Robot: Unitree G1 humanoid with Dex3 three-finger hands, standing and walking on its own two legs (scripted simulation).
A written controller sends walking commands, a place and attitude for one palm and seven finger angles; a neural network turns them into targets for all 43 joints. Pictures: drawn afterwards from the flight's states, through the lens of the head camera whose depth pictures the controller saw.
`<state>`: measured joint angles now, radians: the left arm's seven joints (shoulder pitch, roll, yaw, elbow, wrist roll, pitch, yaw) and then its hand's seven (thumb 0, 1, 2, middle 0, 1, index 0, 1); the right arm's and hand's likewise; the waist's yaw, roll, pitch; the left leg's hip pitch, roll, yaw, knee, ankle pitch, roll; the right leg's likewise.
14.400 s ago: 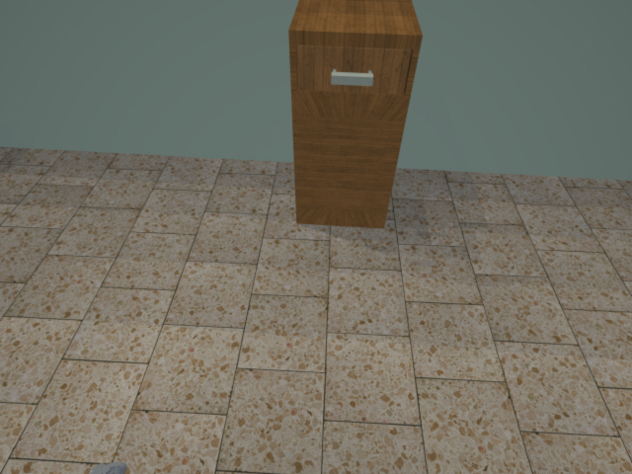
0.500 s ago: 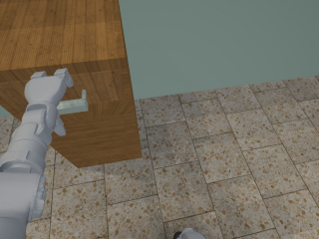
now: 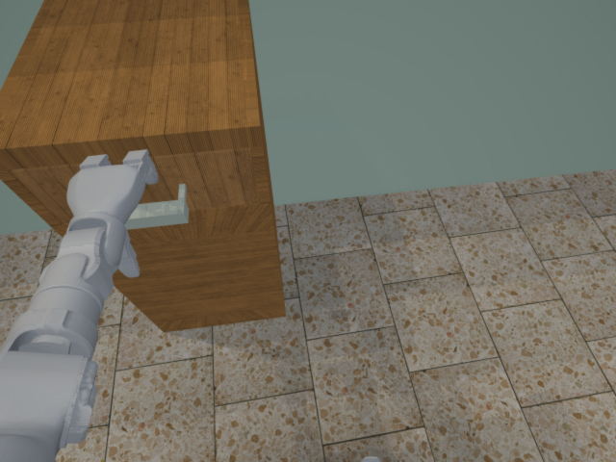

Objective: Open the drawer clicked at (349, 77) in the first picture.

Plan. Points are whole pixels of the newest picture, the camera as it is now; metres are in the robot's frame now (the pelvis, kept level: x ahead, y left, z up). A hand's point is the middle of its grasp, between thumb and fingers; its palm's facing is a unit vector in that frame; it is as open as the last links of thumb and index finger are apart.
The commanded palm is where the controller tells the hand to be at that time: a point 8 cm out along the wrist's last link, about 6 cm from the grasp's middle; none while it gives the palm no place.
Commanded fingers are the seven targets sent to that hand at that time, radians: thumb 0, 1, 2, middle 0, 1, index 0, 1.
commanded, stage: move the hooked fingers above the handle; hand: left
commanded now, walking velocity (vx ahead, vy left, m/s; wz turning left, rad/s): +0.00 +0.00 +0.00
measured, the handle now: (147, 204) +0.51 +0.26 -0.04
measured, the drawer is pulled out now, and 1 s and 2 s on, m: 0.00 0.00 0.00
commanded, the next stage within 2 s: lower the fingers behind the handle in 0.04 s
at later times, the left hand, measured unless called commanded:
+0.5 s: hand (137, 223) +0.45 +0.25 +0.00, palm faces -0.08 -0.03 -1.00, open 13.8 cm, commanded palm +0.43 +0.25 +0.06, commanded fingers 0.00 -0.50 0.30 -0.30 -1.20 -0.30 -1.20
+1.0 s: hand (142, 234) +0.45 +0.25 -0.03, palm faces -0.09 -0.04 -1.00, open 13.8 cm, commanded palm +0.44 +0.25 +0.02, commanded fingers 0.00 -0.50 0.30 -0.30 -1.20 -0.30 -1.20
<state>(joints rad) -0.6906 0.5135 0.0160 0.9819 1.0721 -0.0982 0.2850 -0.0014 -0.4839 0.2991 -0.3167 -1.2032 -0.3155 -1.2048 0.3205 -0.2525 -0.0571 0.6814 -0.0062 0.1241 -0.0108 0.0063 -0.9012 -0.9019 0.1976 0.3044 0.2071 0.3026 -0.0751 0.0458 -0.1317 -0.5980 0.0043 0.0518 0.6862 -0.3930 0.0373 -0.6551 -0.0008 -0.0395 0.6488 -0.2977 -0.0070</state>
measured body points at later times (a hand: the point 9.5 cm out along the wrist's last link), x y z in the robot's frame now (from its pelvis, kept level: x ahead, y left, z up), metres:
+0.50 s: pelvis -0.01 -0.01 -0.01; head +0.09 -0.01 +0.43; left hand +0.44 +0.25 +0.06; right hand +0.00 -0.28 -0.14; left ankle -0.05 +0.09 -0.72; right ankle +0.00 -0.12 -0.72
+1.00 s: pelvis -0.02 +0.00 -0.03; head +0.10 +0.00 +0.41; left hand +0.45 +0.25 +0.02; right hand -0.01 -0.28 -0.15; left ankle -0.05 +0.09 -0.72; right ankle +0.00 -0.12 -0.72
